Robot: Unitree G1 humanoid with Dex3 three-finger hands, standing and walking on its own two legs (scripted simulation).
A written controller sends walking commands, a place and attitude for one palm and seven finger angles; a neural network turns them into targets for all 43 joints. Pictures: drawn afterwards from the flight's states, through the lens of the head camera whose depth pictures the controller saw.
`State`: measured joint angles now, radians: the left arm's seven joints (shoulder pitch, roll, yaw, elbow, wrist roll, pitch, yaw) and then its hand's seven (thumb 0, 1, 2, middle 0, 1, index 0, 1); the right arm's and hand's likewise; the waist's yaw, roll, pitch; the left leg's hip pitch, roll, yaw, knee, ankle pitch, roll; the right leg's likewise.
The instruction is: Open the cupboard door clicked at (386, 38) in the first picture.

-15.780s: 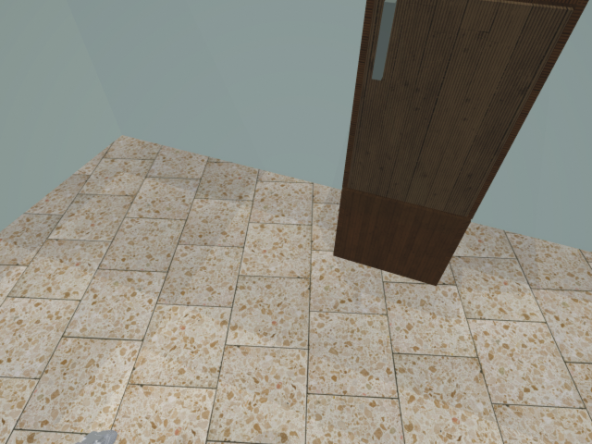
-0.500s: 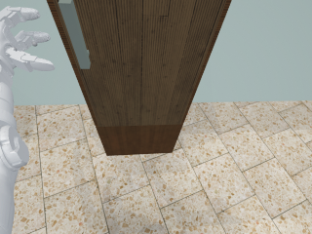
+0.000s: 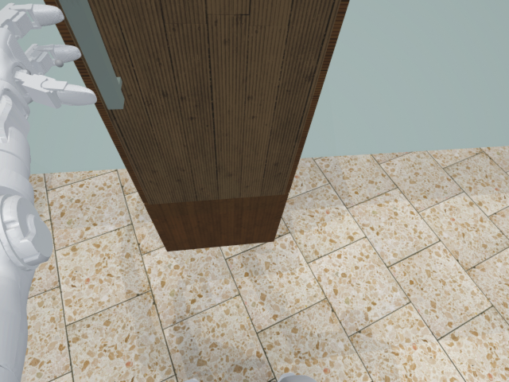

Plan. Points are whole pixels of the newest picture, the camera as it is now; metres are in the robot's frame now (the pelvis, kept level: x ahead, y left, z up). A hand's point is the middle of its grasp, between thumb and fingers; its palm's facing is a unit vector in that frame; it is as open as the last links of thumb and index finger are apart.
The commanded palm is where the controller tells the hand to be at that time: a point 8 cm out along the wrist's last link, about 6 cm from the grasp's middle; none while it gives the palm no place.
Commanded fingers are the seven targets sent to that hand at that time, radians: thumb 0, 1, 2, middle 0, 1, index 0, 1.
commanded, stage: slide the fingers in behind the handle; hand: left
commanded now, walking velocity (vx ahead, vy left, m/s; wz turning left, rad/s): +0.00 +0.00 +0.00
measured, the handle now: (99, 48) +0.57 +0.16 +0.18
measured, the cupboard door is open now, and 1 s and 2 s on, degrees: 0 0 0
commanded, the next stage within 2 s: move the hooked fingers beside the handle in 0.96 s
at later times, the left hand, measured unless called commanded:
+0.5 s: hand (64, 66) +0.53 +0.20 +0.18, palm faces +0.05 -1.00 -0.01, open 14.4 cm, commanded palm +0.51 +0.21 +0.17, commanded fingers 0.00 -0.50 0.30 -0.30 -1.20 -0.30 -1.20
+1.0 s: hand (76, 72) +0.51 +0.18 +0.18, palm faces +0.08 -1.00 -0.01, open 15.4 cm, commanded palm +0.50 +0.20 +0.17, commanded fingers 0.00 -0.50 0.30 -0.30 -1.20 -0.30 -1.20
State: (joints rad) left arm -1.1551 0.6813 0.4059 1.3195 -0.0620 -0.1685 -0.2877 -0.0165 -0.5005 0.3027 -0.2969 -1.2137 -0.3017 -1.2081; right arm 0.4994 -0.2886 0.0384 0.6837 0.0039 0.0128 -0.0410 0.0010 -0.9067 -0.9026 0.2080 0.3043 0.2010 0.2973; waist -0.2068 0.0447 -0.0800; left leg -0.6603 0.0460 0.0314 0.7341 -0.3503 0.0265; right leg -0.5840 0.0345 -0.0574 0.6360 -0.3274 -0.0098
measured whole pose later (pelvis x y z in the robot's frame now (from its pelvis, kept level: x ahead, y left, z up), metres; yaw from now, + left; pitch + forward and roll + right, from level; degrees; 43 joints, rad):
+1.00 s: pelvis +0.00 -0.01 +0.00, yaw +3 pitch +14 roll -2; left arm -1.14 0.50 0.26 1.26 -0.13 -0.18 -0.15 -0.02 -0.50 0.30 -0.29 -1.20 -0.03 -1.10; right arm 0.42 -0.28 0.02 0.74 0.00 -0.07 -0.01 0.00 -0.91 -0.90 0.21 0.30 0.20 0.30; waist -0.14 0.05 -0.09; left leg -0.63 0.02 -0.01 0.74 -0.35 0.02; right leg -0.55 0.01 -0.10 0.66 -0.36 -0.02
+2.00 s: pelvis +0.00 +0.00 +0.00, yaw +0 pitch +16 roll -3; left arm -1.12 0.66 0.39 1.28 -0.09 -0.18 -0.32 -0.02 -0.50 0.30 -0.30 -1.20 -0.30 -1.20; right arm 0.47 -0.30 0.02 0.69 0.01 0.00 -0.05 0.00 -0.91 -0.90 0.21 0.30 0.20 0.30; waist -0.19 0.04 -0.09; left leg -0.65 0.04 0.02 0.72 -0.35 0.03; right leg -0.57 0.03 -0.06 0.62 -0.32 -0.01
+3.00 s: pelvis +0.01 +0.00 +0.00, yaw +0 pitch +16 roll -3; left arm -1.07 0.74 0.44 1.26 -0.09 -0.14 -0.40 -0.02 -0.50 0.30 -0.30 -1.20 -0.30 -1.20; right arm 0.49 -0.30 0.04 0.67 0.02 0.05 -0.06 0.00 -0.91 -0.90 0.21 0.30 0.20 0.30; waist -0.19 0.04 -0.10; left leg -0.64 0.05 0.02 0.72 -0.36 0.02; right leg -0.56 0.04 -0.06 0.61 -0.33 -0.01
